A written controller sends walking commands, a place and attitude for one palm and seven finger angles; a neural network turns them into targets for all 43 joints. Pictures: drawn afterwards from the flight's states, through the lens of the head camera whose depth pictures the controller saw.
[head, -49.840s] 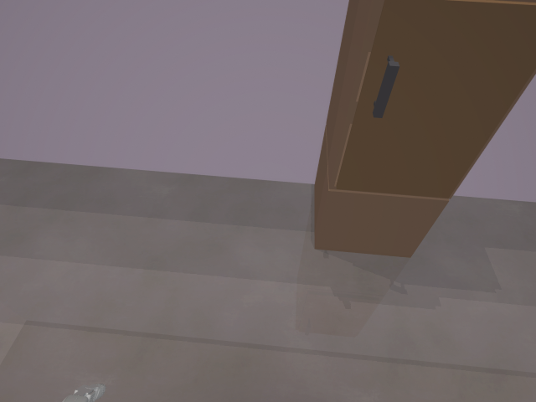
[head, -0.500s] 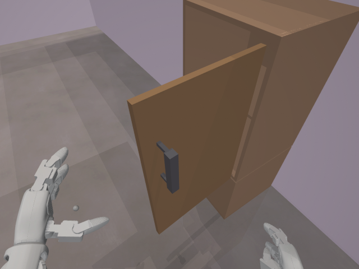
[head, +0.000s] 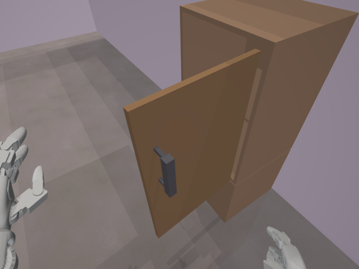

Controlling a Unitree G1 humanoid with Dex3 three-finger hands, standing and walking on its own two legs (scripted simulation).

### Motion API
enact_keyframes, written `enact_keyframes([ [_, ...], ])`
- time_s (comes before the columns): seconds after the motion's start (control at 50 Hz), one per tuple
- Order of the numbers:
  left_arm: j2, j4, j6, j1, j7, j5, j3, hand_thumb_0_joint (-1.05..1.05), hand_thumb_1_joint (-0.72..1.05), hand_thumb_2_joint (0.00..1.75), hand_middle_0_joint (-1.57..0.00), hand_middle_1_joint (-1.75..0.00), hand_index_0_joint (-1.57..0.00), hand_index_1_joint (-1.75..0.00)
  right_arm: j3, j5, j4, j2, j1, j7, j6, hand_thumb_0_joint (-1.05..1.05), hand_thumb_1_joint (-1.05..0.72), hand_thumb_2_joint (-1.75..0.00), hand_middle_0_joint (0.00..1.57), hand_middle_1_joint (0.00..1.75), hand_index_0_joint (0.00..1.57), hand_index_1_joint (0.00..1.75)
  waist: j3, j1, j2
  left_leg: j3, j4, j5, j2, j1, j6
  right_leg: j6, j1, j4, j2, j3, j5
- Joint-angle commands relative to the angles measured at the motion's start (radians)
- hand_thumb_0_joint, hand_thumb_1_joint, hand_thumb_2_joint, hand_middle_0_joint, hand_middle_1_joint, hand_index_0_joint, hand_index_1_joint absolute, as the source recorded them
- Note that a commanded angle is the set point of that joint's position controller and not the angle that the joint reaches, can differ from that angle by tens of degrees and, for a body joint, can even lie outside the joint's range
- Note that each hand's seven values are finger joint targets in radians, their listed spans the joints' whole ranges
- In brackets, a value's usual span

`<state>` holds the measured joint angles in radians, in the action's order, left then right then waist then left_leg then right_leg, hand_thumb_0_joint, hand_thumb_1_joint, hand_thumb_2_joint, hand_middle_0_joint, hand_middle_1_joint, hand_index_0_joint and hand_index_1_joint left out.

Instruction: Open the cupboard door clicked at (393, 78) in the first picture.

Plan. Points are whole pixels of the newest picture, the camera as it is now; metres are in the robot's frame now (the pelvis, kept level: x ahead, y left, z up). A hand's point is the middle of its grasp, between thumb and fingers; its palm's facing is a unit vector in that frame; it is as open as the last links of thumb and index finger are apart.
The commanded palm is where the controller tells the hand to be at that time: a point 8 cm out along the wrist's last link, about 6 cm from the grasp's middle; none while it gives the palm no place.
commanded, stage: draw the hand back to the body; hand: left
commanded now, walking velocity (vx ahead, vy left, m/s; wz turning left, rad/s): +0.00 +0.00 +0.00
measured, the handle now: (164, 171) +0.32 +0.08 +0.05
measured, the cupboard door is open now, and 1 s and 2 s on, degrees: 95 95 95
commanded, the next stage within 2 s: step back with the hand held close in 0.28 s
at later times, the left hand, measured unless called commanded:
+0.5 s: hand (50, 189) +0.19 +0.24 +0.17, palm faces +0.44 -0.79 -0.42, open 7.4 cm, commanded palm +0.14 +0.28 +0.17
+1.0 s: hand (29, 215) +0.15 +0.26 +0.15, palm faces +0.37 -0.78 -0.51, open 7.4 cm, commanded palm +0.09 +0.30 +0.17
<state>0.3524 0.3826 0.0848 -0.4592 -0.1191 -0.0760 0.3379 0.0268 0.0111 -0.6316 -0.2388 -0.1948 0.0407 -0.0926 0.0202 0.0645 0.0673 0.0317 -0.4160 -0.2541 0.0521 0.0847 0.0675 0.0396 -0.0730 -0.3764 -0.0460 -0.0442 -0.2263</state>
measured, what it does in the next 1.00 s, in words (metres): shifts its weight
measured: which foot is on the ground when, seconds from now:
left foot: down 0.00-1.00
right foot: down 0.00-1.00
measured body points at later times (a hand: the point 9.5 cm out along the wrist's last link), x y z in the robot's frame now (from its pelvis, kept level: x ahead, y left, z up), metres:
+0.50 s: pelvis -0.01 -0.02 +0.00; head -0.02 -0.04 +0.45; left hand +0.16 +0.28 +0.19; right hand +0.18 -0.24 -0.08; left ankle -0.01 +0.07 -0.74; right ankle -0.01 -0.09 -0.74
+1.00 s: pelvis -0.06 +0.01 -0.01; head -0.05 +0.01 +0.44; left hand +0.12 +0.30 +0.18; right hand +0.10 -0.25 -0.09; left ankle -0.01 +0.07 -0.74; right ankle -0.01 -0.09 -0.74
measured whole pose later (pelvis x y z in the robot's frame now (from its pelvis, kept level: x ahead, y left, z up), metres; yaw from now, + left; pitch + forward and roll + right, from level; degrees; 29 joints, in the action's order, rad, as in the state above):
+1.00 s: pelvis -0.06 +0.01 -0.01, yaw -2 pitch +0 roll -1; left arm 0.43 0.51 0.18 -0.57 -0.15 -0.03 0.43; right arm -0.01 0.02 -0.54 -0.24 -0.22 0.07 -0.02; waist 0.03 0.00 0.00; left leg 0.08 -0.56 -0.22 0.05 0.33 0.09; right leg 0.02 -0.34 -0.54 -0.04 -0.01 -0.19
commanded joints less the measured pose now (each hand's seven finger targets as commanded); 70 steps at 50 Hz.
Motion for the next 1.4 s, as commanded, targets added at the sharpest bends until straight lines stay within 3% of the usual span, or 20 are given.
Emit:
enact_keyframes([
  [0.0, 0.161, 0.182, 0.066, 0.082, -0.013, 0.000, 0.086, 0.00, 0.90, 0.90, -0.20, -0.30, -0.20, -0.30, -0.046, 0.001, 0.158, -0.105, 0.133, 0.013, -0.050, 0.00, -0.90, -0.90, 0.20, 0.30, 0.20, 0.30, -0.053, -0.001, -0.013, -0.079, 0.080, 0.206, -0.087, 0.030, -0.056, -0.004, 0.005, 0.057, 0.046, 0.058, 0.139],
  [0.12, 0.185, 0.205, 0.076, 0.097, -0.019, 0.001, 0.105, 0.00, 0.90, 0.90, -0.20, -0.30, -0.20, -0.30, -0.043, 0.001, 0.151, -0.095, 0.142, 0.019, -0.060, 0.00, -0.90, -0.90, 0.20, 0.30, 0.20, 0.30, -0.052, 0.001, 0.025, -0.069, 0.075, 0.173, -0.077, 0.027, -0.050, -0.003, 0.006, 0.077, 0.051, 0.074, 0.123],
  [0.36, 0.177, 0.186, 0.084, 0.086, -0.014, -0.003, 0.099, 0.00, 0.90, 0.90, -0.20, -0.30, -0.20, -0.30, -0.047, 0.000, 0.143, -0.095, 0.143, 0.019, -0.069, 0.00, -0.90, -0.90, 0.20, 0.30, 0.20, 0.30, -0.049, 0.001, -0.012, -0.061, 0.068, 0.183, -0.074, 0.014, -0.041, -0.007, 0.006, 0.090, 0.054, 0.084, 0.139],
  [0.38, 0.204, 0.265, 0.095, 0.155, -0.017, -0.003, 0.109, 0.00, 0.90, 0.90, -0.20, -0.30, -0.20, -0.30, -0.047, 0.003, 0.150, -0.096, 0.154, 0.019, -0.075, 0.00, -0.90, -0.90, 0.20, 0.30, 0.20, 0.30, -0.079, 0.002, 0.016, -0.061, 0.062, 0.183, -0.072, 0.000, -0.039, -0.008, 0.011, 0.091, 0.057, 0.089, 0.142],
  [0.4, 0.342, 0.293, 0.138, 0.229, -0.026, 0.004, 0.262, 0.00, 0.90, 0.90, -0.20, -0.30, -0.20, -0.30, -0.049, 0.014, 0.180, -0.117, 0.127, 0.023, -0.060, 0.00, -0.90, -0.90, 0.20, 0.30, 0.20, 0.30, -0.004, -0.037, -0.014, -0.089, 0.032, 0.101, -0.090, 0.057, -0.019, -0.007, -0.102, 0.139, 0.105, 0.216, 0.176],
  [0.42, 0.244, 0.186, 0.139, 0.102, -0.013, 0.006, 0.193, 0.00, 0.90, 0.90, -0.20, -0.30, -0.20, -0.30, -0.054, 0.004, 0.158, -0.106, 0.120, 0.025, -0.044, 0.00, -0.90, -0.90, 0.20, 0.30, 0.20, 0.30, -0.013, -0.045, -0.054, -0.095, 0.000, 0.087, -0.087, 0.049, -0.017, -0.004, -0.119, 0.148, 0.133, 0.230, 0.173],
  [0.48, 0.181, 0.156, 0.145, 0.006, -0.001, 0.016, 0.134, 0.00, 0.90, 0.90, -0.20, -0.30, -0.20, -0.30, -0.065, 0.004, 0.171, -0.118, 0.107, 0.020, -0.014, 0.00, -0.90, -0.90, 0.20, 0.30, 0.20, 0.30, -0.075, -0.051, -0.038, -0.083, -0.013, 0.142, -0.099, 0.046, -0.023, -0.011, -0.110, 0.110, 0.148, 0.212, 0.248],
  [0.58, 0.218, 0.192, 0.140, -0.041, -0.014, 0.020, 0.160, 0.00, 0.90, 0.90, -0.20, -0.30, -0.20, -0.30, -0.079, 0.011, 0.197, -0.120, 0.104, 0.028, 0.021, 0.00, -0.90, -0.90, 0.20, 0.30, 0.20, 0.30, -0.153, -0.053, -0.076, -0.080, -0.007, 0.243, -0.125, 0.073, -0.027, -0.024, -0.066, 0.021, 0.144, 0.175, 0.390],
  [0.7, 0.266, 0.291, 0.142, -0.092, -0.035, 0.020, 0.216, 0.00, 0.90, 0.90, -0.20, -0.30, -0.20, -0.30, -0.086, 0.015, 0.229, -0.114, 0.099, 0.039, 0.044, 0.00, -0.90, -0.90, 0.20, 0.30, 0.20, 0.30, -0.206, -0.054, -0.048, -0.092, -0.030, 0.304, -0.141, 0.134, -0.028, -0.015, -0.035, -0.066, 0.148, 0.185, 0.467],
  [0.76, 0.259, 0.317, 0.141, -0.109, -0.040, 0.023, 0.212, 0.00, 0.90, 0.90, -0.20, -0.30, -0.20, -0.30, -0.086, 0.014, 0.237, -0.116, 0.097, 0.040, 0.042, 0.00, -0.90, -0.90, 0.20, 0.30, 0.20, 0.30, -0.180, -0.054, -0.003, -0.126, -0.009, 0.251, -0.153, 0.191, -0.025, -0.009, -0.055, -0.089, 0.135, 0.182, 0.366],
  [0.88, 0.245, 0.312, 0.155, -0.108, -0.050, 0.039, 0.218, 0.00, 0.90, 0.90, -0.20, -0.30, -0.20, -0.30, -0.086, 0.008, 0.243, -0.128, 0.080, 0.043, 0.027, 0.00, -0.90, -0.90, 0.20, 0.30, 0.20, 0.30, -0.117, -0.056, 0.019, -0.170, 0.065, -0.051, -0.186, 0.388, 0.009, -0.020, -0.034, -0.140, 0.096, 0.182, 0.152],
  [1.0, 0.205, 0.318, 0.165, -0.032, -0.062, 0.077, 0.208, 0.00, 0.90, 0.90, -0.20, -0.30, -0.20, -0.30, -0.086, -0.020, 0.242, -0.135, 0.056, 0.054, -0.002, 0.00, -0.90, -0.90, 0.20, 0.30, 0.20, 0.30, -0.047, -0.061, 0.063, -0.279, 0.216, -0.406, -0.282, 0.655, 0.056, -0.045, 0.068, -0.350, 0.023, 0.116, 0.020],
  [1.1, 0.201, 0.333, 0.180, -0.021, -0.070, 0.078, 0.212, 0.00, 0.90, 0.90, -0.20, -0.30, -0.20, -0.30, -0.089, -0.044, 0.214, -0.113, 0.039, 0.050, -0.037, 0.00, -0.90, -0.90, 0.20, 0.30, 0.20, 0.30, -0.068, -0.071, 0.041, -0.322, 0.207, -0.264, -0.302, 0.514, 0.068, -0.038, -0.024, -0.359, 0.001, 0.101, -0.121],
  [1.14, 0.201, 0.360, 0.190, -0.011, -0.068, 0.069, 0.203, 0.00, 0.90, 0.90, -0.20, -0.30, -0.20, -0.30, -0.088, -0.041, 0.200, -0.112, 0.051, 0.046, -0.052, 0.00, -0.90, -0.90, 0.20, 0.30, 0.20, 0.30, -0.094, -0.072, 0.057, -0.289, 0.155, -0.116, -0.283, 0.383, 0.045, -0.030, -0.078, -0.248, 0.012, 0.104, -0.107],
  [1.18, 0.215, 0.366, 0.198, -0.021, -0.062, 0.049, 0.199, 0.00, 0.90, 0.90, -0.20, -0.30, -0.20, -0.30, -0.081, -0.021, 0.183, -0.103, 0.065, 0.034, -0.058, 0.00, -0.90, -0.90, 0.20, 0.30, 0.20, 0.30, -0.167, -0.066, 0.044, -0.226, 0.067, 0.116, -0.235, 0.235, -0.003, -0.012, -0.104, -0.116, 0.045, 0.125, 0.066],
  [1.2, 0.211, 0.362, 0.194, -0.024, -0.056, 0.044, 0.190, 0.00, 0.90, 0.90, -0.20, -0.30, -0.20, -0.30, -0.085, -0.010, 0.182, -0.104, 0.070, 0.030, -0.056, 0.00, -0.90, -0.90, 0.20, 0.30, 0.20, 0.30, -0.203, -0.066, 0.000, -0.180, 0.025, 0.127, -0.203, 0.211, -0.018, -0.008, -0.105, -0.121, 0.057, 0.156, 0.138],
  [1.24, 0.220, 0.334, 0.188, -0.073, -0.051, 0.029, 0.200, 0.00, 0.90, 0.90, -0.20, -0.30, -0.20, -0.30, -0.090, -0.003, 0.182, -0.095, 0.071, 0.026, -0.046, 0.00, -0.90, -0.90, 0.20, 0.30, 0.20, 0.30, -0.216, -0.069, -0.063, -0.120, -0.070, 0.073, -0.149, 0.181, -0.034, 0.021, -0.167, -0.068, 0.124, 0.240, 0.226],
  [1.3, 0.258, 0.327, 0.191, -0.059, -0.053, 0.027, 0.209, 0.00, 0.90, 0.90, -0.20, -0.30, -0.20, -0.30, -0.089, 0.002, 0.173, -0.086, 0.069, 0.021, -0.025, 0.00, -0.90, -0.90, 0.20, 0.30, 0.20, 0.30, -0.146, -0.080, -0.153, -0.066, -0.304, -0.059, -0.058, 0.162, -0.065, 0.086, -0.348, 0.088, 0.270, 0.381, 0.147],
  [1.34, 0.282, 0.320, 0.192, -0.042, -0.056, 0.033, 0.233, 0.00, 0.90, 0.90, -0.20, -0.30, -0.20, -0.30, -0.089, -0.004, 0.174, -0.075, 0.094, 0.022, -0.012, 0.00, -0.90, -0.90, 0.20, 0.30, 0.20, 0.30, -0.111, -0.074, -0.167, -0.084, -0.453, -0.117, -0.039, 0.248, -0.075, 0.130, -0.341, 0.086, 0.327, 0.407, 0.314],
  [1.38, 0.275, 0.285, 0.181, -0.058, -0.055, 0.043, 0.235, 0.00, 0.90, 0.90, -0.20, -0.30, -0.20, -0.30, -0.074, -0.004, 0.175, -0.054, 0.099, 0.026, 0.003, 0.00, -0.90, -0.90, 0.20, 0.30, 0.20, 0.30, -0.086, -0.070, -0.171, -0.094, -0.351, -0.136, -0.074, 0.297, -0.074, 0.107, -0.251, 0.014, 0.297, 0.323, 0.478],
])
